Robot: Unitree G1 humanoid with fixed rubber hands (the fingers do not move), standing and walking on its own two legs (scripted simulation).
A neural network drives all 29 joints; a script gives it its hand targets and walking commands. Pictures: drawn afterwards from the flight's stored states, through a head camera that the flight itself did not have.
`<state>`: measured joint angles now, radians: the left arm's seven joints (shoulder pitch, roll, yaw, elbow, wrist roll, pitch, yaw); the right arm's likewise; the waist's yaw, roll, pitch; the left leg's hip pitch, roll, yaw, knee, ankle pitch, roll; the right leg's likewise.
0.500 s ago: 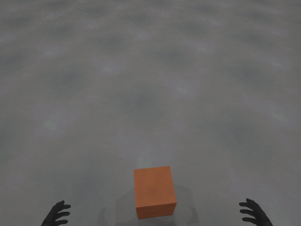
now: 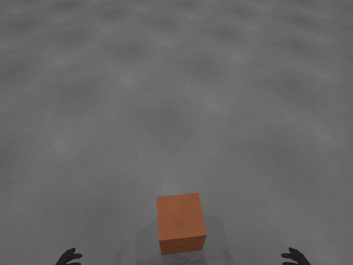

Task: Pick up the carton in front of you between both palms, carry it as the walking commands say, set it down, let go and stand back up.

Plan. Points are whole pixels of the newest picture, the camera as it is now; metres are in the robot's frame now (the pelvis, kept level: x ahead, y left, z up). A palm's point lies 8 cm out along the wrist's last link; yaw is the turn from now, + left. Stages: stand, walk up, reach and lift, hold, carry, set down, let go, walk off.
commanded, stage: stand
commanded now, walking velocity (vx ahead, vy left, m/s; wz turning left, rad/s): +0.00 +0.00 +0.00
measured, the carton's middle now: (179, 224) +0.42 -0.01 -0.65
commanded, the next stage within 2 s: none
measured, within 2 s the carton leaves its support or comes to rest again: neither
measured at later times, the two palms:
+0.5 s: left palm out of the picture +0.07 +0.29 -0.10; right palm out of the picture +0.07 -0.29 -0.10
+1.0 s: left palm out of the picture +0.07 +0.29 -0.10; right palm out of the picture +0.06 -0.30 -0.10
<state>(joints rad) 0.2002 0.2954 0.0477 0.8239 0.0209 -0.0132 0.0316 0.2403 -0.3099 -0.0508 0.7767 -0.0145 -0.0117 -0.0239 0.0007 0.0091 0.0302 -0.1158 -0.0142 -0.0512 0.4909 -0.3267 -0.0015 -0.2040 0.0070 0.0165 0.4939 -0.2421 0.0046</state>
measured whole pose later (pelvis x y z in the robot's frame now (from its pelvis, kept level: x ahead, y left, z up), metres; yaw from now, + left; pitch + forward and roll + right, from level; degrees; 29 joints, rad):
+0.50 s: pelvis -0.02 +0.00 +0.00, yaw +0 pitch -3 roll +0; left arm 0.19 0.32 0.03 0.92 0.01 -0.02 0.03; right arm 0.22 -0.33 -0.03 0.88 -0.01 -0.02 -0.02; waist 0.00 0.00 0.04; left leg -0.10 -0.01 -0.04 0.43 -0.27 0.00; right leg -0.19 0.01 0.02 0.44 -0.19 0.00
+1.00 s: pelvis -0.02 -0.01 +0.01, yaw -1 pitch -3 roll +0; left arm 0.17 0.34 0.03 0.97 0.00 -0.02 0.03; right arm 0.19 -0.35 -0.03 0.95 0.00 -0.02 -0.02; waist 0.00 0.00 0.04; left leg -0.08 -0.01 -0.04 0.39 -0.25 -0.01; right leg -0.18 0.01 0.03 0.40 -0.16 0.00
